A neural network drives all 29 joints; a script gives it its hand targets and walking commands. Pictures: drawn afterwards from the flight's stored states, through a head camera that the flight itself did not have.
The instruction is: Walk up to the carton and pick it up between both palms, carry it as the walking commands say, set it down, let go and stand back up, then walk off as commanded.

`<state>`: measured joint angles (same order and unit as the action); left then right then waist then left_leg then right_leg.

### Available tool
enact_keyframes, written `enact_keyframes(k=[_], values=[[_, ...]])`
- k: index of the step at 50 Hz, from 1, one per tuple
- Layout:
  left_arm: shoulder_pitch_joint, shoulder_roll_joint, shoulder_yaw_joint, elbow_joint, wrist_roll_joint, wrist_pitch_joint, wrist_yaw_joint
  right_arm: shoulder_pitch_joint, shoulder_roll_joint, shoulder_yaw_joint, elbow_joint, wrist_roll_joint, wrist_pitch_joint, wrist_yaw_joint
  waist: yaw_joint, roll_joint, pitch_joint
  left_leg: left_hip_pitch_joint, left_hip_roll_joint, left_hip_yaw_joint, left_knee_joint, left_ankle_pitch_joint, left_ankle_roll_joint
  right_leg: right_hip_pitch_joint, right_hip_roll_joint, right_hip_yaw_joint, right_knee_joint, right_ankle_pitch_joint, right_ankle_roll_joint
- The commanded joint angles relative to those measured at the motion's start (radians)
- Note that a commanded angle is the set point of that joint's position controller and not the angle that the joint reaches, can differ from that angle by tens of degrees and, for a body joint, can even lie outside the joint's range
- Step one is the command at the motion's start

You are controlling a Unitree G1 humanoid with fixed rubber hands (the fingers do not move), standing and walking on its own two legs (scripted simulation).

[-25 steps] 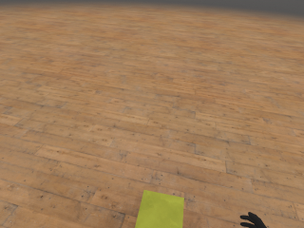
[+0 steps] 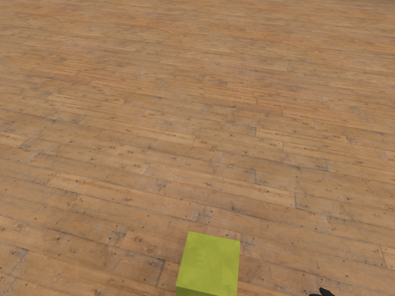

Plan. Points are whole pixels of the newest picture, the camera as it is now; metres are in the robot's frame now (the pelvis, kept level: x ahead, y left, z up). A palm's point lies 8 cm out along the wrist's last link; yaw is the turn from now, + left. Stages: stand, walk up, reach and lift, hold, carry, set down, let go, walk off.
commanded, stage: walk off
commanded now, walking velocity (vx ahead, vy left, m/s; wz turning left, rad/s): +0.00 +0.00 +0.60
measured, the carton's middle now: (208, 271) +0.45 -0.06 -0.66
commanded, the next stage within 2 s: none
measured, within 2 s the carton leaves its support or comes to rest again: neither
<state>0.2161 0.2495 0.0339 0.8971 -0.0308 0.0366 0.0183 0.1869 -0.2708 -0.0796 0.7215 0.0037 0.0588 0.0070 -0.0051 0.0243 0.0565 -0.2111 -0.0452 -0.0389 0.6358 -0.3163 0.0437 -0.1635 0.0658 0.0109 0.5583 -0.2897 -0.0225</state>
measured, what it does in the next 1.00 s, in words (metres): steps on the spot, turning left: right foot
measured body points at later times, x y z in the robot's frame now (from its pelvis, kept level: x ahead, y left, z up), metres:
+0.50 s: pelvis +0.00 +0.05 +0.00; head +0.02 +0.09 +0.45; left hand +0.09 +0.33 -0.13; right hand +0.15 -0.20 -0.09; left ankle +0.01 +0.12 -0.73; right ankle -0.01 -0.11 -0.66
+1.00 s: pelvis +0.00 -0.02 +0.01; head +0.05 -0.02 +0.46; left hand +0.03 +0.28 -0.09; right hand +0.20 -0.23 -0.13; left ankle -0.06 +0.12 -0.64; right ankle +0.07 -0.10 -0.73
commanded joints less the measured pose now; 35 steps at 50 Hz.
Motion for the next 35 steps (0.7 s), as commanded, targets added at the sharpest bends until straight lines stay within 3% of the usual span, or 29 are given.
enact_keyframes(k=[1,2,3,4,6,7,8,9,10,11,12,13,14,15,17,20,21,22,23,24,25,27,28,30,31,32,33,34,35], values=[[-0.039,0.224,0.054,-0.112,0.072,-0.003,0.014,0.023,-0.116,-0.020,-0.036,-0.017,-0.033,-0.010,0.029,-0.215,0.001,-0.223,0.011,-0.030,0.109,-0.044,-0.042,0.010,-0.366,0.272,-0.262,0.057,-0.129],[-0.074,0.218,0.053,-0.124,0.070,-0.001,0.018,0.041,-0.125,-0.033,-0.029,-0.020,-0.031,-0.014,0.010,-0.223,-0.014,-0.198,0.023,0.021,0.233,-0.158,-0.054,-0.022,-0.401,0.265,-0.252,0.173,-0.161],[-0.068,0.179,0.047,-0.129,0.076,-0.002,0.015,0.048,-0.117,-0.026,-0.022,-0.026,-0.023,-0.005,0.026,-0.206,-0.020,-0.215,0.036,0.026,0.308,-0.238,-0.057,-0.014,-0.404,0.248,-0.219,0.263,-0.177],[-0.063,0.160,0.039,-0.139,0.079,-0.006,0.025,0.060,-0.090,-0.023,-0.023,-0.023,-0.024,-0.007,0.014,-0.146,0.009,-0.256,0.044,0.036,0.326,-0.278,-0.063,-0.001,-0.430,0.249,-0.179,0.393,-0.195],[-0.044,0.181,0.040,-0.136,0.078,0.002,0.032,0.067,-0.062,-0.017,-0.027,-0.024,-0.023,-0.003,0.005,-0.144,0.000,-0.201,0.070,0.056,0.265,-0.255,-0.055,-0.054,-0.402,0.165,-0.142,0.442,-0.170],[-0.070,0.192,0.042,-0.144,0.081,0.009,0.028,0.075,-0.061,-0.013,-0.027,-0.018,-0.021,0.003,0.003,-0.164,-0.014,-0.176,0.064,0.069,0.142,-0.193,-0.048,-0.014,-0.366,0.110,-0.104,0.378,-0.127],[-0.106,0.193,0.049,-0.164,0.079,0.011,0.025,0.098,-0.057,-0.015,-0.018,-0.016,-0.027,0.007,-0.023,-0.153,-0.028,-0.108,0.048,0.089,0.052,-0.057,-0.048,-0.044,-0.331,0.047,-0.056,0.330,-0.090],[-0.113,0.186,0.055,-0.169,0.070,0.014,0.017,0.130,-0.078,-0.020,-0.008,-0.022,-0.031,0.006,-0.034,-0.120,0.001,-0.045,0.048,0.030,-0.051,0.072,-0.033,-0.124,-0.285,0.009,0.029,0.213,-0.036],[-0.088,0.171,0.048,-0.182,0.066,0.024,0.011,0.138,-0.155,-0.040,-0.011,-0.026,-0.044,0.004,-0.041,0.079,0.032,-0.015,0.165,-0.206,-0.238,0.253,0.003,-0.227,-0.177,-0.088,0.245,0.044,0.032],[-0.092,0.132,0.047,-0.209,0.068,0.032,0.012,0.147,-0.246,-0.058,-0.034,-0.034,-0.051,0.002,-0.041,0.242,0.010,0.047,0.359,-0.576,-0.313,0.554,0.107,-0.413,-0.031,-0.099,0.485,-0.347,0.097],[-0.108,0.142,0.044,-0.248,0.066,0.035,0.015,0.222,-0.274,-0.061,-0.026,-0.020,-0.050,-0.004,-0.063,0.256,-0.050,0.001,0.397,-0.643,-0.322,0.611,0.196,-0.364,-0.047,0.045,0.594,-0.392,0.078],[-0.127,0.122,0.040,-0.264,0.061,0.025,0.019,0.174,-0.296,-0.067,-0.032,-0.027,-0.046,-0.006,-0.038,0.231,-0.029,-0.025,0.373,-0.684,-0.349,0.408,0.220,-0.396,-0.051,0.084,0.624,-0.355,0.073],[-0.165,0.134,0.040,-0.259,0.066,0.013,0.020,0.125,-0.236,-0.063,-0.035,-0.026,-0.039,-0.013,-0.034,0.130,0.039,-0.063,0.335,-0.600,-0.357,0.279,0.189,-0.406,-0.087,0.087,0.607,-0.282,0.067],[-0.162,0.139,0.044,-0.248,0.063,0.006,0.011,0.080,-0.201,-0.057,-0.045,-0.023,-0.034,-0.015,-0.021,0.039,0.047,-0.073,0.279,-0.497,-0.346,0.272,0.149,-0.403,-0.092,0.059,0.603,-0.224,0.074],[-0.144,0.115,0.045,-0.244,0.072,0.013,0.008,0.111,-0.213,-0.056,-0.037,-0.028,-0.033,-0.020,-0.022,0.085,-0.010,-0.015,0.235,-0.491,-0.332,0.293,0.100,-0.367,-0.075,0.047,0.564,-0.183,0.074],[-0.204,0.106,0.040,-0.292,0.071,0.024,0.007,0.220,-0.203,-0.062,-0.015,-0.009,-0.040,-0.020,-0.069,0.109,-0.026,0.108,0.239,-0.540,-0.309,0.485,0.075,-0.429,-0.065,0.053,0.531,-0.178,0.089],[-0.231,0.129,0.048,-0.307,0.069,0.019,0.004,0.197,-0.193,-0.059,-0.011,-0.007,-0.043,-0.023,-0.065,0.094,-0.028,0.117,0.245,-0.558,-0.303,0.518,0.079,-0.419,-0.054,0.069,0.524,-0.185,0.095],[-0.192,0.141,0.057,-0.293,0.066,0.021,0.002,0.200,-0.216,-0.067,-0.016,-0.008,-0.041,-0.021,-0.050,0.116,-0.046,0.129,0.226,-0.535,-0.319,0.419,0.039,-0.401,-0.059,0.071,0.510,-0.161,0.097],[-0.193,0.135,0.051,-0.291,0.062,0.022,-0.002,0.212,-0.199,-0.062,-0.011,-0.005,-0.039,-0.022,-0.061,0.129,-0.014,0.124,0.228,-0.552,-0.318,0.505,0.044,-0.422,-0.048,0.056,0.504,-0.163,0.093],[-0.199,0.122,0.049,-0.293,0.063,0.028,0.001,0.190,-0.199,-0.063,-0.019,-0.003,-0.036,-0.022,-0.057,0.143,-0.028,0.081,0.205,-0.528,-0.323,0.409,0.037,-0.378,-0.054,0.068,0.483,-0.162,0.091],[-0.188,0.143,0.057,-0.295,0.061,0.032,0.004,0.170,-0.186,-0.059,-0.029,-0.007,-0.034,-0.020,-0.042,0.123,-0.016,0.075,0.211,-0.563,-0.343,0.333,0.045,-0.385,-0.044,0.065,0.499,-0.159,0.090],[-0.199,0.110,0.047,-0.302,0.057,0.033,0.005,0.175,-0.200,-0.062,-0.026,-0.015,-0.033,-0.020,-0.053,0.097,-0.014,0.040,0.199,-0.572,-0.338,0.286,0.058,-0.352,-0.042,0.067,0.432,-0.176,0.089],[-0.240,0.093,0.036,-0.319,0.051,0.026,0.004,0.153,-0.205,-0.065,-0.030,-0.012,-0.027,-0.024,-0.053,0.132,0.000,0.033,0.203,-0.584,-0.327,0.329,0.086,-0.348,-0.038,0.056,0.398,-0.204,0.090],[-0.254,0.122,0.041,-0.322,0.052,0.022,-0.001,0.190,-0.203,-0.070,-0.019,-0.011,-0.026,-0.023,-0.073,0.119,-0.027,0.070,0.200,-0.575,-0.321,0.410,0.078,-0.344,-0.028,0.050,0.394,-0.202,0.095],[-0.244,0.108,0.041,-0.328,0.044,0.019,-0.001,0.172,-0.206,-0.067,-0.023,-0.017,-0.025,-0.026,-0.056,0.157,-0.034,0.043,0.178,-0.568,-0.308,0.401,0.098,-0.325,-0.032,0.056,0.345,-0.215,0.092],[-0.251,0.119,0.039,-0.326,0.049,0.017,0.001,0.152,-0.211,-0.068,-0.032,-0.021,-0.023,-0.029,-0.065,0.158,-0.028,0.009,0.161,-0.559,-0.300,0.392,0.096,-0.285,-0.021,0.046,0.320,-0.214,0.094],[-0.233,0.115,0.040,-0.320,0.042,0.017,-0.002,0.150,-0.189,-0.064,-0.029,-0.025,-0.022,-0.023,-0.067,0.201,-0.042,0.019,0.174,-0.590,-0.311,0.420,0.103,-0.263,-0.004,0.035,0.296,-0.229,0.095],[-0.218,0.112,0.035,-0.326,0.032,0.014,-0.003,0.115,-0.187,-0.063,-0.047,-0.024,-0.023,-0.025,-0.053,0.206,-0.050,0.000,0.169,-0.586,-0.289,0.446,0.114,-0.223,-0.009,0.045,0.226,-0.219,0.094],[-0.239,0.106,0.037,-0.323,0.033,0.003,-0.004,0.121,-0.189,-0.059,-0.031,-0.024,-0.020,-0.028,-0.055,0.140,-0.037,-0.008,0.169,-0.596,-0.275,0.523,0.106,-0.193,-0.001,0.037,0.175,-0.217,0.087]])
